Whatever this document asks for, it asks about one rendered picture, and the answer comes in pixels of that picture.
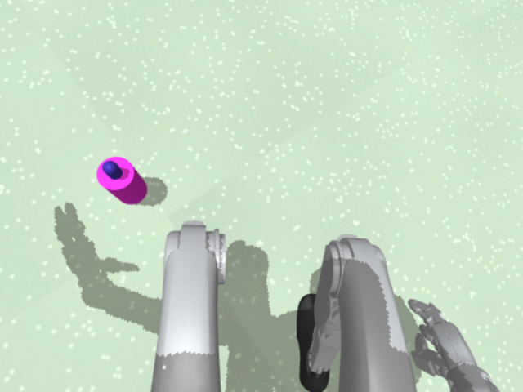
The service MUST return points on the right robot arm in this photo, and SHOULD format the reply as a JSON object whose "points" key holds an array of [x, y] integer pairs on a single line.
{"points": [[468, 378]]}

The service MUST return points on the bottle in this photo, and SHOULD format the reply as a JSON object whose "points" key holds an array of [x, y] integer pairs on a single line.
{"points": [[119, 177]]}

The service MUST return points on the right robot foot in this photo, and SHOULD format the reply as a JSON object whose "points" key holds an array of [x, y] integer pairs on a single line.
{"points": [[311, 381]]}

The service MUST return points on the right robot hand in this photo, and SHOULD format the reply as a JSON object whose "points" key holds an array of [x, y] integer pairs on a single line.
{"points": [[452, 349]]}

